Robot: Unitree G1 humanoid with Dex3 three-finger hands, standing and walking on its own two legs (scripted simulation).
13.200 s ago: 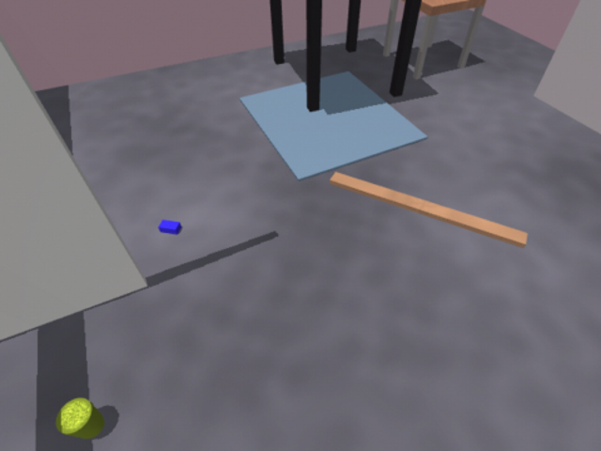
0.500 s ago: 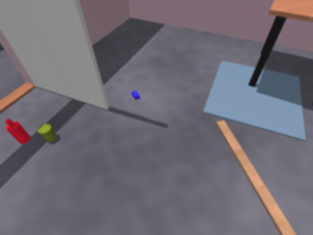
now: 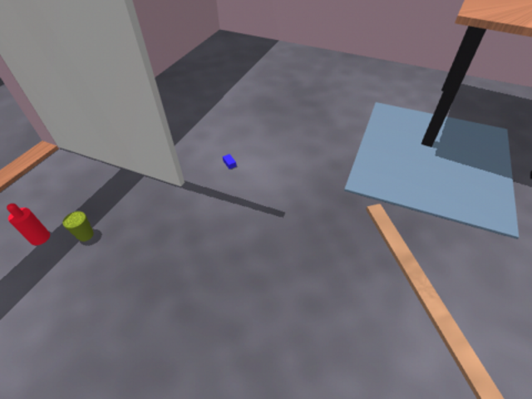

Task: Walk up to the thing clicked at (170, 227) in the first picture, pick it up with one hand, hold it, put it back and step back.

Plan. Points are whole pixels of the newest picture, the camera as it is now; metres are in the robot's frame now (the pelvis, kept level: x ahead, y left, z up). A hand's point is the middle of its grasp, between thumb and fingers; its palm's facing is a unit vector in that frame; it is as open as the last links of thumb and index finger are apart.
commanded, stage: stand
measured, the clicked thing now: (229, 161) +1.45 +0.29 -0.77
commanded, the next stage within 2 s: none
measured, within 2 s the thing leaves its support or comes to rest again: neither
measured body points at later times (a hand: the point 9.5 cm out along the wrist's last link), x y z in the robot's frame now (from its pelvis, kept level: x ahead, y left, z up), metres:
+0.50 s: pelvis +0.00 +0.00 +0.00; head +0.02 +0.00 +0.45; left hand +0.08 +0.30 -0.13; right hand +0.08 -0.30 -0.13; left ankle +0.00 +0.14 -0.75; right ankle -0.01 -0.12 -0.75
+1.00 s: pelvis +0.00 +0.00 +0.00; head +0.01 +0.00 +0.45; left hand +0.08 +0.31 -0.13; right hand +0.08 -0.30 -0.13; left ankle +0.00 +0.14 -0.75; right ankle -0.01 -0.12 -0.75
